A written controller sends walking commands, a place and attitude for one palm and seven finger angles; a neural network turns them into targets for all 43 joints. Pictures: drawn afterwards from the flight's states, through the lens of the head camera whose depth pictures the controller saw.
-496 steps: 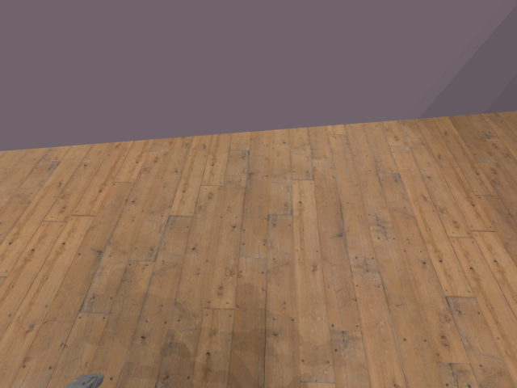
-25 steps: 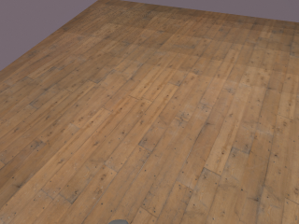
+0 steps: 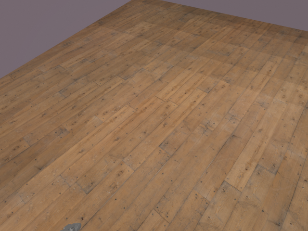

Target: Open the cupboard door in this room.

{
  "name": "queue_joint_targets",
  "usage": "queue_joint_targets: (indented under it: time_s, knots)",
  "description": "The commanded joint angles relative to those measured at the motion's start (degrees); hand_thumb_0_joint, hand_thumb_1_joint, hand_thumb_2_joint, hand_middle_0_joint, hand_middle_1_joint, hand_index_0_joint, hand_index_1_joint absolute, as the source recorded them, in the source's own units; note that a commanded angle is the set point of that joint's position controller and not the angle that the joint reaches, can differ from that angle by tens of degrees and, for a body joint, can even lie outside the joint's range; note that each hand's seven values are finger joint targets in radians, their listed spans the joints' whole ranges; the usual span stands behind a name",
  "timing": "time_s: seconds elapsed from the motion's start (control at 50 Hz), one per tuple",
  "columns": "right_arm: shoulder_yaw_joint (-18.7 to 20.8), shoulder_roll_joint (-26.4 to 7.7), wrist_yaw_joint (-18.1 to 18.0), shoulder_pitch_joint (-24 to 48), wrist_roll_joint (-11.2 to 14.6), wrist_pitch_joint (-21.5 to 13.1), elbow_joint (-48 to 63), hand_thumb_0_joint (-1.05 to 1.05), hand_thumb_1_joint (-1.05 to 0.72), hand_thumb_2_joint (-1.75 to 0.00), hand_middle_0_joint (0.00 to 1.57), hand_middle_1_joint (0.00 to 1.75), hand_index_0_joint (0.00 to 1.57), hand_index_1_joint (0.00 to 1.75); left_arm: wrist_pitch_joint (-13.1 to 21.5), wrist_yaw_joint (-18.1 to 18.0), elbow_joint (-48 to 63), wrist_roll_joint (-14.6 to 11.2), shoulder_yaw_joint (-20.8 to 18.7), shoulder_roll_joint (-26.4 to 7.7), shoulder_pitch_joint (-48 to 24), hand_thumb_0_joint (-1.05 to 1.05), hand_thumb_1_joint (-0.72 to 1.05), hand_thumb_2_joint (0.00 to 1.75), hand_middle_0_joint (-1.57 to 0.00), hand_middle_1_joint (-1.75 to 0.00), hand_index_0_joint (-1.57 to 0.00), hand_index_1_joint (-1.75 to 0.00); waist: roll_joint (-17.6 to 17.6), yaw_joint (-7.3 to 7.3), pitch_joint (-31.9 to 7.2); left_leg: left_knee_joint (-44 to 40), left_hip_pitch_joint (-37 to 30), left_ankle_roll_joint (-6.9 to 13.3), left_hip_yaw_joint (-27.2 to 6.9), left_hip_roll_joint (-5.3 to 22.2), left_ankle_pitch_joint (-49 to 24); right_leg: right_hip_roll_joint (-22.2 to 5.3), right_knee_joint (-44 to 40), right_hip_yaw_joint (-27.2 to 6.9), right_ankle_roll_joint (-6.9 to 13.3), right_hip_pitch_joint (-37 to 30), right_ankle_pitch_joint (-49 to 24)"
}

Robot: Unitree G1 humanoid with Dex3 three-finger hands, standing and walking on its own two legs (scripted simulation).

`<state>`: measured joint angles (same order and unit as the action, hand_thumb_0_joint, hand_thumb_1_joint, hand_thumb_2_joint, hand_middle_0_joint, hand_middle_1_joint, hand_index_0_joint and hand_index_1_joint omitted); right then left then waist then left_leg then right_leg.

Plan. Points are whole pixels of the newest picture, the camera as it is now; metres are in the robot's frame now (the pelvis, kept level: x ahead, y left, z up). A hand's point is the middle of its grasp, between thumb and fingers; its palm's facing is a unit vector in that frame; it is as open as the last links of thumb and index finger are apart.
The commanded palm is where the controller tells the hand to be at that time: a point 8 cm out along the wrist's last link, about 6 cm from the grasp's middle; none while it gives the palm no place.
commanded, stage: turn or walk to find it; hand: left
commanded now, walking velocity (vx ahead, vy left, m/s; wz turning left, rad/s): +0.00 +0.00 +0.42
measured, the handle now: out of the picture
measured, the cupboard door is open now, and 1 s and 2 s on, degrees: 0 0 0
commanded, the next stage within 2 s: stand and wait in 0.90 s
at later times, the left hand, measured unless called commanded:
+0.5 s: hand out of the picture -0.05 +0.22 -0.19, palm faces +0.29 -0.93 -0.25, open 7.4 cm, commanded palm none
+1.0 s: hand out of the picture -0.07 +0.16 -0.14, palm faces +0.45 -0.85 -0.28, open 7.4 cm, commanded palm none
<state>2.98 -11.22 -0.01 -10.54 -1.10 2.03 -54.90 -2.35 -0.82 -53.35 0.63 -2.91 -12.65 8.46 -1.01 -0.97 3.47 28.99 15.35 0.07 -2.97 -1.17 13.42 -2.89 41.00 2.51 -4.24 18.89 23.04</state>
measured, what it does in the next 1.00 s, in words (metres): steps on the spot, turning left: right foot, then left foot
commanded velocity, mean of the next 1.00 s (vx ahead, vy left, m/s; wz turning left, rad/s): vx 0.00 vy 0.00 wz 0.37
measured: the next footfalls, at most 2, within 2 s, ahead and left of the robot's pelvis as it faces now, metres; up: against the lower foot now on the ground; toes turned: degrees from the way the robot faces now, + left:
right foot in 0.04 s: +0.05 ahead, -0.12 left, +0.00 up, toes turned -3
left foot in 0.46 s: -0.03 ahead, +0.13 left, +0.00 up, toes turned +18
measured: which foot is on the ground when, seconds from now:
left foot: down 0.00-0.04, up 0.06-0.44, down 0.46-0.84, up 0.86-1.00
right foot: up 0.00-0.02, down 0.04-0.46, up 0.48-0.82, down 0.84-1.00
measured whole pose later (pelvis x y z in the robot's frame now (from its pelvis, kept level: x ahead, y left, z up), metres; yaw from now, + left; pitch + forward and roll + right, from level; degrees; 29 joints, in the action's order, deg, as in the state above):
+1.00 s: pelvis -0.05 -0.04 +0.00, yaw +26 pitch -2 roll +2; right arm 5.0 -14.4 0.9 -11.1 -1.0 4.4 -55.9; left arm -0.7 -1.2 -53.1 1.5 -1.7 -9.1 12.1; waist -3.0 -0.2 3.1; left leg 64.0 27.1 -1.6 -2.2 -0.7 21.9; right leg -4.2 31.0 8.1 2.0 13.9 15.5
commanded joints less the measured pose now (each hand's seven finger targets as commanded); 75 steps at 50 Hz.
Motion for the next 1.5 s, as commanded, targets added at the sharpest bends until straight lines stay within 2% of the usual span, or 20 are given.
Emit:
queue_joint_targets:
  time_s: [0.0, 0.02, 0.04, 0.12, 0.32, 0.4, 0.42, 0.44, 0.46, 0.56, 0.7, 0.78, 0.84, 0.9, 0.94, 1.1, 1.18, 1.26, 1.34, 1.48]
  knots:
    - [2.73, -8.04, -0.13, -0.54, 0.63, -0.97, 4.72, 0.0, -0.9, -0.9, 0.2, 0.3, 0.2, 0.3, 2.69, -0.81, 2.45, 0.46, -1.9, -8.92, 9.01, 0.0, 0.9, 0.9, -0.2, -0.3, -0.2, -0.3, 3.57, 3.23, -8.38, 5.76, 8.93, 2.05, -7.64, 5.36, -6.61, -8.18, -22.11, -6.84, 2.8, -19.13, -13.4]
    - [2.0, -4.73, 0.16, -0.15, 0.6, -1.04, 6.42, 0.0, -0.9, -0.9, 0.2, 0.3, 0.2, 0.3, 2.95, -1.14, 2.67, 1.13, -2.82, -13.49, 9.37, 0.0, 0.9, 0.9, -0.2, -0.3, -0.2, -0.3, 17.22, 3.66, -6.56, 17.73, 18.16, -1.59, 0.69, -2.53, 16.1, -21.83, -24.01, -19.62, 9.21, -20.76, -20.96]
    - [2.77, -7.59, -0.11, 0.94, 0.05, -0.01, 6.41, 0.0, -0.9, -0.9, 0.2, 0.3, 0.2, 0.3, 2.86, -1.23, 3.59, 0.52, -3.05, -13.54, 8.77, 0.0, 0.9, 0.9, -0.2, -0.3, -0.2, -0.3, 16.55, 4.45, -5.99, 28.31, 16.47, -1.37, -2.18, -0.33, 20.48, -25.23, -25.82, -20.52, 13.28, -12.29, -18.38]
    - [3.01, -6.64, 1.03, -2.89, -0.33, 1.3, 2.63, 0.0, -0.9, -0.9, 0.2, 0.3, 0.2, 0.3, 2.73, -1.11, 5.89, 0.61, -1.54, -7.72, -0.84, 0.0, 0.9, 0.9, -0.2, -0.3, -0.2, -0.3, 9.1, -0.65, -0.08, 41.48, 15.25, -2.41, -0.29, 2.22, 8.4, -15.31, -25.23, -5.91, 10.1, -3.65, -11.71]
    - [1.31, -4.9, 0.89, 2.13, 0.5, 0.36, 3.39, 0.0, -0.9, -0.9, 0.2, 0.3, 0.2, 0.3, 2.46, -0.98, 1.99, 1.23, -2.71, -11.24, 7.37, 0.0, 0.9, 0.9, -0.2, -0.3, -0.2, -0.3, 12.06, 3.93, -3.98, 18.1, 9.36, -3.49, 6.27, 3.17, 14.06, -18.24, -20.02, -1.19, 12.5, -13.37, -26.79]
    - [1.16, -5.8, 0.52, -3.55, 0.58, -0.86, 1.84, 0.0, -0.9, -0.9, 0.2, 0.3, 0.2, 0.3, 1.83, -0.8, 1.07, 0.54, -2.93, -11.12, 6.04, 0.0, 0.9, 0.9, -0.2, -0.3, -0.2, -0.3, 9.55, 0.66, -7.13, -3.11, -3.79, -2.26, 8.2, 2.54, 0.98, -16.22, -10.26, 3.71, 7.62, -9.95, -28.48]
    - [1.88, -8.93, 0.54, -5.25, 0.38, -1.45, 1.68, 0.0, -0.9, -0.9, 0.2, 0.3, 0.2, 0.3, 1.34, -0.64, 1.63, -0.04, -2.67, -9.01, 6.6, 0.0, 0.9, 0.9, -0.2, -0.3, -0.2, -0.3, 1.08, -0.41, -8.41, -8.52, -11.78, -0.37, 1.81, 7.4, -5.96, -12.85, -2.35, 6.31, 4.34, -1.88, -19.64]
    - [3.16, -14.82, 0.36, -6.54, -0.04, -1.63, 2.09, 0.0, -0.9, -0.9, 0.2, 0.3, 0.2, 0.3, 0.99, -0.19, 3.84, -0.19, -1.7, -5.23, 5.99, 0.0, 0.9, 0.9, -0.2, -0.3, -0.2, -0.3, -16.13, -1.3, -6.63, -10.58, -15.84, 5.62, -15.76, 21.43, -21.94, -5.44, 8.41, 8.55, 0.17, 12.67, 6.61]
    - [3.39, -16.34, -0.02, -8.69, 0.09, -1.11, 1.65, 0.0, -0.9, -0.9, 0.2, 0.3, 0.2, 0.3, 0.51, -0.32, 5.4, 0.42, -0.84, -5.11, 1.84, 0.0, 0.9, 0.9, -0.2, -0.3, -0.2, -0.3, -12.38, -2.88, -5.42, -10.96, -11.63, 9.57, -16.61, 25.31, -26.06, -4.71, 15.94, 3.98, 0.29, 12.76, 12.37]
    - [1.74, -11.15, -1.17, -0.29, -0.01, -1.81, 2.84, 0.0, -0.9, -0.9, 0.2, 0.3, 0.2, 0.3, 0.52, 0.37, 1.76, 0.11, -1.49, -5.41, 2.69, 0.0, 0.9, 0.9, -0.2, -0.3, -0.2, -0.3, -7.76, 0.46, -4.44, -9.36, -7.35, 8.62, -6.99, 15.58, -24.67, -3.54, 21.13, -0.34, -0.03, 10.95, 1.94]
    - [2.64, -12.11, -0.72, -0.58, -0.36, -1.01, 3.13, 0.0, -0.9, -0.9, 0.2, 0.3, 0.2, 0.3, 0.75, 0.04, 3.15, -0.18, -0.85, -4.11, 2.16, 0.0, 0.9, 0.9, -0.2, -0.3, -0.2, -0.3, -8.23, -0.5, -4.62, -8.33, -6.29, 9.36, -11.01, 14.7, -21.79, -0.66, 4.82, 0.68, 0.03, 4.13, 3.15]
    - [2.91, -11.38, -0.38, 1.65, 0.01, -0.59, 4.26, 0.0, -0.9, -0.9, 0.2, 0.3, 0.2, 0.3, 1.76, -0.29, 1.67, -0.2, -1.16, -5.0, 8.55, 0.0, 0.9, 0.9, -0.2, -0.3, -0.2, -0.3, -6.23, 2.66, -5.52, -3.06, 1.45, 6.06, -11.17, 10.96, -15.64, 0.27, -13.78, 1.85, 0.6, -9.41, -8.91]
    - [2.63, -7.33, 0.02, 2.31, 0.12, 0.1, 6.72, 0.0, -0.9, -0.9, 0.2, 0.3, 0.2, 0.3, 2.76, -1.01, 2.9, 0.69, -3.06, -13.73, 9.92, 0.0, 0.9, 0.9, -0.2, -0.3, -0.2, -0.3, 18.96, 4.54, -4.22, 25.95, 16.38, -1.42, -0.99, -0.71, 19.64, -24.84, -27.52, -22.08, 12.37, -10.82, -12.39]
    - [3.14, -7.47, 0.93, 0.67, -0.25, 1.28, 3.83, 0.0, -0.9, -0.9, 0.2, 0.3, 0.2, 0.3, 2.53, -1.07, 4.97, 0.68, -1.87, -8.79, 1.39, 0.0, 0.9, 0.9, -0.2, -0.3, -0.2, -0.3, 7.75, 0.3, 1.59, 40.44, 14.49, -1.25, -1.83, 2.02, 10.51, -17.19, -27.49, -11.6, 11.04, -0.48, -4.4]
    - [2.61, -6.28, 1.04, -2.04, -0.25, 1.38, 2.26, 0.0, -0.9, -0.9, 0.2, 0.3, 0.2, 0.3, 2.98, -1.0, 4.79, 0.75, -1.33, -7.29, 1.28, 0.0, 0.9, 0.9, -0.2, -0.3, -0.2, -0.3, 10.27, 0.02, 0.09, 39.62, 12.95, -2.09, -0.17, 2.01, 7.1, -14.12, -26.6, -6.32, 9.66, -1.69, -7.98]
    - [0.55, -3.7, 0.05, 1.59, 0.49, -0.23, 0.8, 0.0, -0.9, -0.9, 0.2, 0.3, 0.2, 0.3, 3.14, -0.99, -1.53, 1.24, -1.58, -8.85, 10.46, 0.0, 0.9, 0.9, -0.2, -0.3, -0.2, -0.3, 10.93, 4.61, -4.14, 14.02, 6.8, -2.56, 4.7, 2.49, 13.37, -15.05, -22.76, -7.04, 13.28, -13.63, -26.18]
    - [-0.41, -2.89, -0.79, -5.14, 0.71, -1.56, -3.13, 0.0, -0.9, -0.9, 0.2, 0.3, 0.2, 0.3, 2.78, -1.2, -4.06, 0.3, -1.04, -7.45, 8.14, 0.0, 0.9, 0.9, -0.2, -0.3, -0.2, -0.3, 9.7, 1.24, -6.74, -6.48, -7.1, -1.81, 6.15, 2.59, -0.03, -12.03, -17.39, -3.97, 9.41, -9.72, -26.01]
    - [-0.05, -8.03, -1.83, -1.61, 0.18, -2.51, -4.07, 0.0, -0.9, -0.9, 0.2, 0.3, 0.2, 0.3, 1.44, -0.79, -5.19, -0.1, 1.09, -1.09, 6.89, 0.0, 0.9, 0.9, -0.2, -0.3, -0.2, -0.3, -12.18, 1.77, -1.94, -14.03, -4.78, 5.25, -7.04, 16.77, -11.24, -2.74, -9.17, 3.39, 2.02, -2.87, -4.43]
    - [-0.77, -5.48, -2.56, -0.27, 0.38, -2.76, -5.46, 0.0, -0.9, -0.9, 0.2, 0.3, 0.2, 0.3, 1.45, -0.4, -9.31, 0.21, 1.82, -1.1, 10.06, 0.0, 0.9, 0.9, -0.2, -0.3, -0.2, -0.3, -6.87, 3.05, 0.14, -10.29, -4.6, 4.01, -0.89, 12.26, -17.29, -3.08, -13.29, 1.62, 2.49, -6.48, -10.63]
    - [-1.43, -3.34, -1.89, -4.93, 0.55, -2.21, -7.39, 0.0, -0.9, -0.9, 0.2, 0.3, 0.2, 0.3, 2.24, -0.54, -11.47, 0.15, 2.31, -2.16, 9.61, 0.0, 0.9, 0.9, -0.2, -0.3, -0.2, -0.3, 2.14, 1.41, 3.69, -11.78, -2.92, 1.01, 1.88, 7.51, 3.01, -5.02, -22.79, -2.71, 3.83, -5.04, -8.26]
